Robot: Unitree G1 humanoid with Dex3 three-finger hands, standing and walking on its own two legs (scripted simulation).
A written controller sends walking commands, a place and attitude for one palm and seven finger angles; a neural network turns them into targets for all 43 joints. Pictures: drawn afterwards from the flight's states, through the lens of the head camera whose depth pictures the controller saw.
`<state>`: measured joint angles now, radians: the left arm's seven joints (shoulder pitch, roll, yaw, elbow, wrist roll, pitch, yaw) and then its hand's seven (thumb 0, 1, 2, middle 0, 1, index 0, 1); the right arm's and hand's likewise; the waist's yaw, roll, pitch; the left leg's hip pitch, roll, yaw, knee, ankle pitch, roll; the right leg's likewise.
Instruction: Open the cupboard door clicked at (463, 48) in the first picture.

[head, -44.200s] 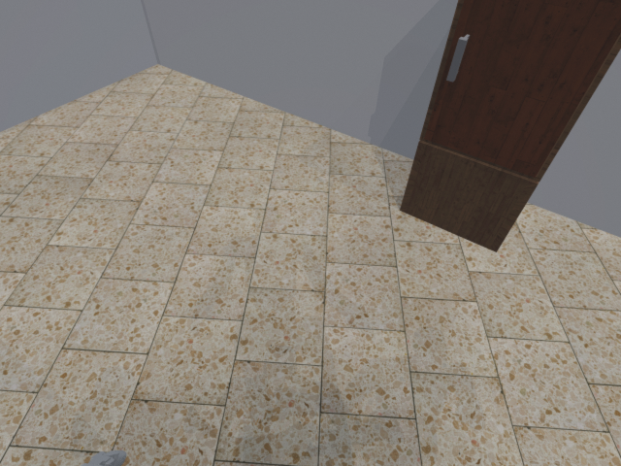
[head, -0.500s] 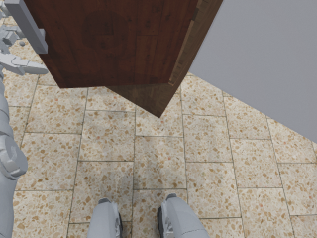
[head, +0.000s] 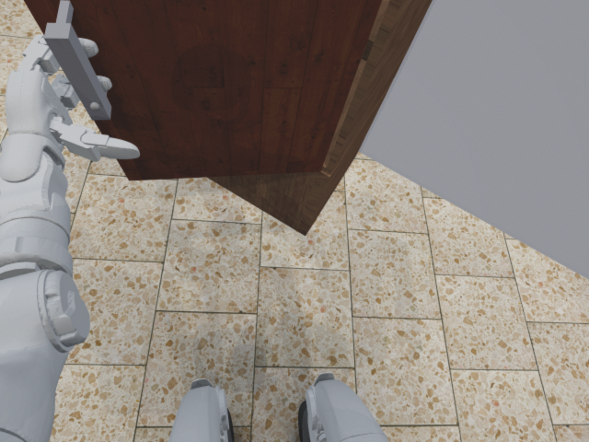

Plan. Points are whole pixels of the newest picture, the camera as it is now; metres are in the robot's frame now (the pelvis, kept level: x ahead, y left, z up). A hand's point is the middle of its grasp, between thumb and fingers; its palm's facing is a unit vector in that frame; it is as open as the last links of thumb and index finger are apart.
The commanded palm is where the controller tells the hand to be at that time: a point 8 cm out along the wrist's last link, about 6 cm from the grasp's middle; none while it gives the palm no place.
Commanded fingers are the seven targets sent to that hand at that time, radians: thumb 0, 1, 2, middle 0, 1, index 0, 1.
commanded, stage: slide the fingers in behind the handle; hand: left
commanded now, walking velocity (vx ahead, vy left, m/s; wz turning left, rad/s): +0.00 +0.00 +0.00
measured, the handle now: (84, 64) +0.59 +0.22 +0.07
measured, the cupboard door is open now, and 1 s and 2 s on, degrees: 38 39 61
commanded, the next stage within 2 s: close the thumb around the handle in 0.44 s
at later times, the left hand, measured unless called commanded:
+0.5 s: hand (98, 106) +0.53 +0.20 +0.07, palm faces +0.04 -1.00 -0.02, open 14.0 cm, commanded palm +0.51 +0.23 +0.07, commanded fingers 0.00 -0.50 0.30 -0.30 -1.20 -0.30 -1.20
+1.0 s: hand (100, 106) +0.53 +0.20 +0.07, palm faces +0.05 -1.00 -0.02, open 8.5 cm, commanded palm +0.51 +0.23 +0.07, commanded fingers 0.00 0.84 0.88 -0.40 -1.34 -0.40 -1.34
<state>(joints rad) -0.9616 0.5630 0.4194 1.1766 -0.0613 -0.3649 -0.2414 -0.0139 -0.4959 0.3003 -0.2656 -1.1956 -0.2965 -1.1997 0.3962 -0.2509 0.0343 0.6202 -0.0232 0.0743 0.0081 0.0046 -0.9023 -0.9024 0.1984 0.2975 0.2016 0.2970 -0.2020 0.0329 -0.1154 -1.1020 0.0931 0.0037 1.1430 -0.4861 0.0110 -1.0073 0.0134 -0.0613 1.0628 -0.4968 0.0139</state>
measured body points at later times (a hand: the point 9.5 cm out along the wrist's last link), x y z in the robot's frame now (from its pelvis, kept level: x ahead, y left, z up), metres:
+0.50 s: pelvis +0.00 +0.00 +0.00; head +0.15 +0.02 +0.42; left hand +0.52 +0.25 +0.07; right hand -0.01 -0.27 -0.11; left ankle +0.02 +0.11 -0.65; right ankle +0.00 -0.14 -0.65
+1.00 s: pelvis +0.00 +0.00 +0.00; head +0.15 +0.02 +0.42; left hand +0.52 +0.25 +0.07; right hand -0.01 -0.26 -0.11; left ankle +0.02 +0.11 -0.65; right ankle +0.00 -0.14 -0.65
